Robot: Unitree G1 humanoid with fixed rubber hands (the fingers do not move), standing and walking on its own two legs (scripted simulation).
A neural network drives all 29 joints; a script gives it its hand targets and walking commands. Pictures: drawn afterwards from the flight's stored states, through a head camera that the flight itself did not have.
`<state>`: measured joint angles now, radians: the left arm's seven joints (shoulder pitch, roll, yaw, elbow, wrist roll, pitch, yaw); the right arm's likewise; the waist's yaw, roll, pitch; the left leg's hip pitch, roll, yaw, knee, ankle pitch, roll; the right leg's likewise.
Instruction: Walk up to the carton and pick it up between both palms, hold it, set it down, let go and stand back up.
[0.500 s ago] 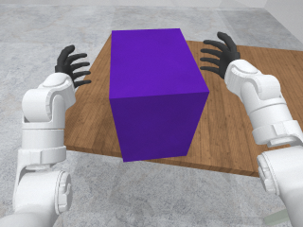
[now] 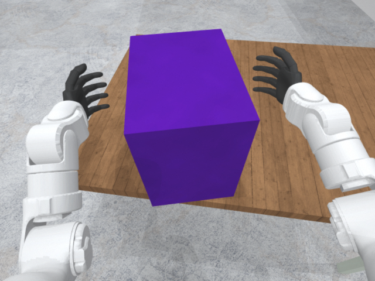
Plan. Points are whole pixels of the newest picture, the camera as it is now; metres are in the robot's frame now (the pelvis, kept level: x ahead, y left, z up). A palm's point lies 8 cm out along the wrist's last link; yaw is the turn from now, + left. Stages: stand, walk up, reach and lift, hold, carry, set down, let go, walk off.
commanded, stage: reach and lift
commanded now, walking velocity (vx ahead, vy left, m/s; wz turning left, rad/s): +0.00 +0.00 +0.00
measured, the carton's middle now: (185, 121) +0.43 +0.07 +0.09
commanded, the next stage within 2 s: none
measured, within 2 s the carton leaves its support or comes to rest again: neither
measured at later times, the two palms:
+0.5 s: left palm (91, 135) +0.35 +0.26 +0.11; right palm (271, 111) +0.44 -0.11 +0.13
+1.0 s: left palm (114, 132) +0.37 +0.22 +0.10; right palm (252, 116) +0.44 -0.07 +0.11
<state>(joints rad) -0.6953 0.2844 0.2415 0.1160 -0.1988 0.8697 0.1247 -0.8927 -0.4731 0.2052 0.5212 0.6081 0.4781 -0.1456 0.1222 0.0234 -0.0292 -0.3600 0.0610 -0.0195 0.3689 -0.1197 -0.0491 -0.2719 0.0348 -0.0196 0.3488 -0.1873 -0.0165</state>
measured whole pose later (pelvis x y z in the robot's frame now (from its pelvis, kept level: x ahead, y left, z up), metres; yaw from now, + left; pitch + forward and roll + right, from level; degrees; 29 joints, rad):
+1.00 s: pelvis -0.01 -0.01 +0.00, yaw +0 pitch +8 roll -1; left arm -0.68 0.08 0.21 0.41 -0.10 0.51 0.17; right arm -0.84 -0.18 0.13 0.73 0.41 0.26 -0.23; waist 0.14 -0.01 -0.03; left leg -0.42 0.08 -0.03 0.41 -0.13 -0.06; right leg -0.34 0.05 -0.02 0.40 -0.20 -0.03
